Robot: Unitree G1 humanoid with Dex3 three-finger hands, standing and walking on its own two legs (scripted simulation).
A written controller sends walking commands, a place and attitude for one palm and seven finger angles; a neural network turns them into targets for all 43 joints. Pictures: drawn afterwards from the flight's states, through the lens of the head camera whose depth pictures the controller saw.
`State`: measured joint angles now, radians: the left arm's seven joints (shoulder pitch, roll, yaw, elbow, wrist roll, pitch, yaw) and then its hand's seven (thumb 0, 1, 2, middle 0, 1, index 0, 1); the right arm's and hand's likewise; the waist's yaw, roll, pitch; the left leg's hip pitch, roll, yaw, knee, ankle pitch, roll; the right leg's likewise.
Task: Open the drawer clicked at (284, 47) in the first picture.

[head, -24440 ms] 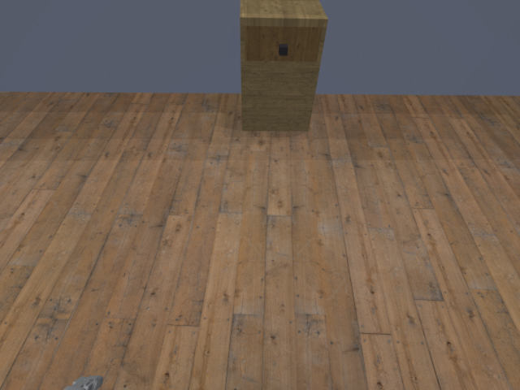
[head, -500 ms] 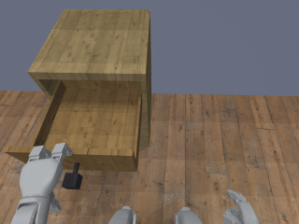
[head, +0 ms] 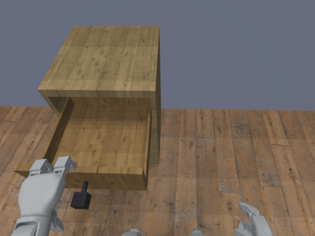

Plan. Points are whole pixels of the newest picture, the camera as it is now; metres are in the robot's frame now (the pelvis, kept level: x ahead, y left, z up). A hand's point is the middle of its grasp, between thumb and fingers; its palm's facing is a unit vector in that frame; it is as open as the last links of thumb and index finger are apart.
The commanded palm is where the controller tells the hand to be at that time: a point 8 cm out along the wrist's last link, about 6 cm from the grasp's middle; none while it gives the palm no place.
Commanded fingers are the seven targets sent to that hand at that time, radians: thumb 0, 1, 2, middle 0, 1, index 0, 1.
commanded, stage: lift the hand off the handle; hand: left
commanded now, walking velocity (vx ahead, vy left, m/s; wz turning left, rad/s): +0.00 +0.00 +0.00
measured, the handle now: (83, 193) +0.26 +0.27 -0.16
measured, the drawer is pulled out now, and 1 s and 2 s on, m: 0.29 0.29 0.29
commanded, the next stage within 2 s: draw the hand back to the body in 0.22 s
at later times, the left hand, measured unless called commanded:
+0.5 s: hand (52, 190) +0.22 +0.26 +0.02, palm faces +0.00 -0.06 -1.00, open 13.8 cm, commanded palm +0.19 +0.26 +0.08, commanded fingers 0.00 -0.50 0.30 -0.30 -1.20 -0.30 -1.20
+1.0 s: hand (32, 194) +0.19 +0.25 +0.10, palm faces +0.17 -0.53 -0.83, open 13.8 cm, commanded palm +0.16 +0.27 +0.15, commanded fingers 0.00 -0.32 0.38 -0.29 -1.09 -0.29 -1.09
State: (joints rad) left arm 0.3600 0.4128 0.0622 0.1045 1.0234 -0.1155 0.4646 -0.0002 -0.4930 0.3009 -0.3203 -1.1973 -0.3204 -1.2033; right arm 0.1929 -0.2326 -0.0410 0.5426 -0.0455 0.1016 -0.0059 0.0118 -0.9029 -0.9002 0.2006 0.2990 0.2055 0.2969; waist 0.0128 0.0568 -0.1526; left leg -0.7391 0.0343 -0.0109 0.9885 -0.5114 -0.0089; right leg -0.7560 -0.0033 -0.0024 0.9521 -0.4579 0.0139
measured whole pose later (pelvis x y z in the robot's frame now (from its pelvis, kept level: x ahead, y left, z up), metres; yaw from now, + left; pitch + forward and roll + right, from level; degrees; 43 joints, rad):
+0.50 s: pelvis +0.01 +0.00 +0.01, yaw +0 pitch +13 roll -1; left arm 0.40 0.43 0.07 0.00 1.01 -0.10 0.42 0.00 -0.49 0.30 -0.32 -1.20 -0.32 -1.20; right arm 0.20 -0.23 -0.04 0.53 -0.04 0.11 0.00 0.01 -0.90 -0.90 0.20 0.30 0.21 0.30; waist 0.02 0.06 -0.13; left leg -0.64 0.03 -0.01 0.91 -0.49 -0.01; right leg -0.66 0.00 0.00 0.88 -0.44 0.01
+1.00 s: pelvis +0.01 +0.00 +0.04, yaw +2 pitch +4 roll -1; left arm 0.52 0.39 0.13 -0.21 0.42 -0.06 0.23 0.00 -0.49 0.30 -0.32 -1.19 -0.32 -1.20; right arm 0.19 -0.23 -0.02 0.50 0.01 0.03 -0.05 0.01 -0.90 -0.90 0.20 0.30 0.20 0.30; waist 0.05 0.10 -0.05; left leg -0.38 0.02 -0.02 0.73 -0.42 -0.01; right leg -0.40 -0.02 -0.02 0.71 -0.39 0.02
